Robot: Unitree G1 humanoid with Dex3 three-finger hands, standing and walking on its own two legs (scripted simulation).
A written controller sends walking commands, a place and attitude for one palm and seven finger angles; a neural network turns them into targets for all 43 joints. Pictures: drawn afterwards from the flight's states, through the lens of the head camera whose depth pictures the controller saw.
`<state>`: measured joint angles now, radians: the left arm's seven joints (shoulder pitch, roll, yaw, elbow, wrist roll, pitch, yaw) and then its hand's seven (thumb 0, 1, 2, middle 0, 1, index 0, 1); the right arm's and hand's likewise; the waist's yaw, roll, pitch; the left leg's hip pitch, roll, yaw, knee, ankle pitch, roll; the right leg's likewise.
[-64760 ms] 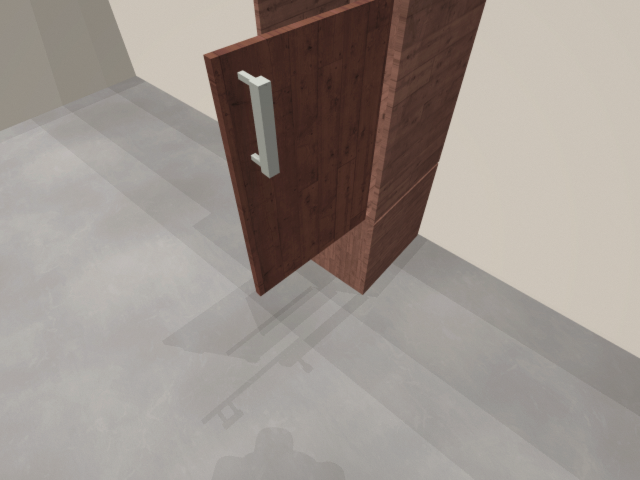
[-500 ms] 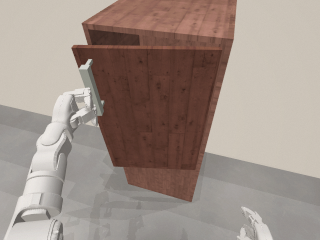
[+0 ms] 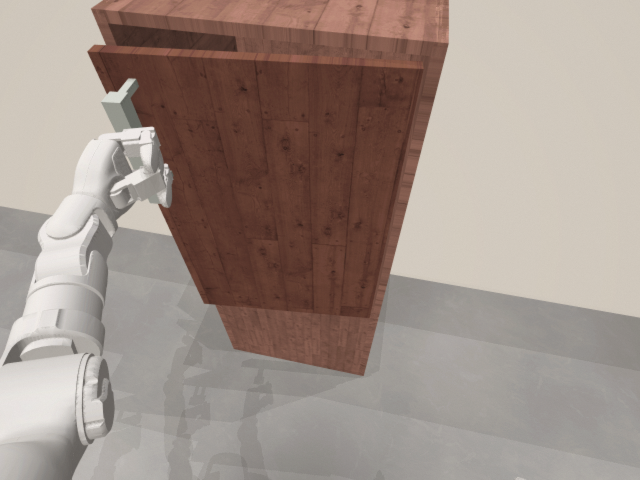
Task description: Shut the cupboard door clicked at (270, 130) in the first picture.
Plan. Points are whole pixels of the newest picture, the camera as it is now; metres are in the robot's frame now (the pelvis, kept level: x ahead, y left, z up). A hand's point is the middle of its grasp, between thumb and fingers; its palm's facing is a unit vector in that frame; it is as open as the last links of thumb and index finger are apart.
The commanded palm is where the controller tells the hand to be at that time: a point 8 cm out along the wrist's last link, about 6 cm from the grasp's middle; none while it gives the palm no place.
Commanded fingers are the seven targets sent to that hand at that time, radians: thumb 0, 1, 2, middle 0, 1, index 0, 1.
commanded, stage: push the door shut along its arc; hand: left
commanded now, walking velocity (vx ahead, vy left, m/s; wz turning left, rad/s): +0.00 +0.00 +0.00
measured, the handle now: (145, 144) +0.51 +0.23 +0.15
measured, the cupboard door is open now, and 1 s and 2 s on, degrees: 6 0 0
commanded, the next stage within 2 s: pull the fist back off the door in 0.68 s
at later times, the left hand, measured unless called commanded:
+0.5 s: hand (180, 155) +0.48 +0.17 +0.16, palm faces -0.23 -0.97 -0.02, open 3.1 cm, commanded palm +0.48 +0.22 +0.15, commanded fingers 0.00 0.90 0.90 -1.30 -1.50 -1.30 -1.50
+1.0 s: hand (199, 141) +0.50 +0.15 +0.16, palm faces +0.13 -0.99 +0.01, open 3.1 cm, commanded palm +0.49 +0.19 +0.15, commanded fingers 0.00 0.90 0.90 -1.30 -1.50 -1.30 -1.50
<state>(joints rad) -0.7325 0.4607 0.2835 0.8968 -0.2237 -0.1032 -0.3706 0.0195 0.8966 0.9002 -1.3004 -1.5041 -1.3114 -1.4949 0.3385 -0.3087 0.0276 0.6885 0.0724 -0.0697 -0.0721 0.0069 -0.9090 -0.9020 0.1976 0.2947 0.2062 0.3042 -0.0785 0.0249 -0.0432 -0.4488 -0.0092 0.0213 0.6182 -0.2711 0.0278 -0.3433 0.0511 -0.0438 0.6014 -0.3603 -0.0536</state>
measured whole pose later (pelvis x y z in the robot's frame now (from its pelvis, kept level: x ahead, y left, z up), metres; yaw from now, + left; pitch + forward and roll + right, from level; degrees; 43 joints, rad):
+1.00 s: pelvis -0.04 +0.01 -0.02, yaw +1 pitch +14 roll -2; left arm -1.22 0.41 0.27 1.29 -0.06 -0.17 0.06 0.02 0.90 0.90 -1.30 -1.50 -1.33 -1.50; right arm 0.40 -0.29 0.03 0.75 -0.01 -0.16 0.00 0.00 -0.91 -0.90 0.20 0.29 0.21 0.30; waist -0.17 0.03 -0.08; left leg -0.76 -0.02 -0.01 0.76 -0.25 0.04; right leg -0.64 0.04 -0.09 0.75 -0.36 -0.04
